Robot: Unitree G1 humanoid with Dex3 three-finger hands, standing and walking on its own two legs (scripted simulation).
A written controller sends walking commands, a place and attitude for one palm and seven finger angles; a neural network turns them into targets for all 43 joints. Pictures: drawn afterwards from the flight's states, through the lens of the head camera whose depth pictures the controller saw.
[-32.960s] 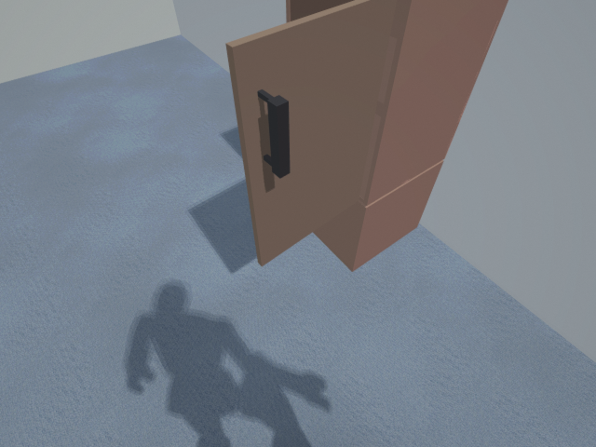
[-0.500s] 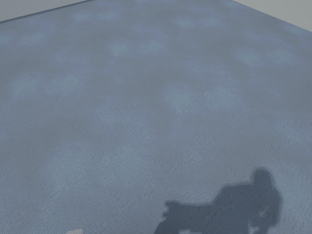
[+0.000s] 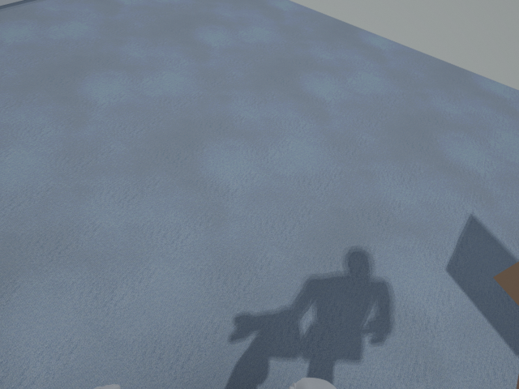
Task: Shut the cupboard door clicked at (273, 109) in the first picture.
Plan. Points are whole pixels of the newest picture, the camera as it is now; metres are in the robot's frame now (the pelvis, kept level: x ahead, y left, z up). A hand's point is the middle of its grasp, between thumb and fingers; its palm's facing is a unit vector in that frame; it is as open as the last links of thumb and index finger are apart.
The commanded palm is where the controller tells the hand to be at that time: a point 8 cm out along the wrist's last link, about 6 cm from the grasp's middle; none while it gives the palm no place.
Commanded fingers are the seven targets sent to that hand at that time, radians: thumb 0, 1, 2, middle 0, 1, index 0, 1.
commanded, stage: turn to face it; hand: left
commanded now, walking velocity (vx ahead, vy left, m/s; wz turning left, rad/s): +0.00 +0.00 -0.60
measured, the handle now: out of the picture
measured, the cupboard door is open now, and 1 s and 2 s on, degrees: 61 61 61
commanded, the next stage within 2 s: take the last steps up to it in 1.76 s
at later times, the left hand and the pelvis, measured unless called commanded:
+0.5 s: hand out of the picture +0.13 +0.14 -0.16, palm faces -0.27 -0.94 -0.23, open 7.4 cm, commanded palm none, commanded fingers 0.00 0.90 0.90 -0.20 -0.30 -0.20 -0.30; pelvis +0.00 -0.03 +0.00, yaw -17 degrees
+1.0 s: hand (198, 344) +0.21 +0.12 -0.16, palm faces -0.54 -0.81 -0.23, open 7.4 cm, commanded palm none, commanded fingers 0.00 0.90 0.90 -0.20 -0.30 -0.20 -0.30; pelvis +0.00 +0.00 +0.00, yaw -35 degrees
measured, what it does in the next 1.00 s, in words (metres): steps on the spot, turning right: right foot, then left foot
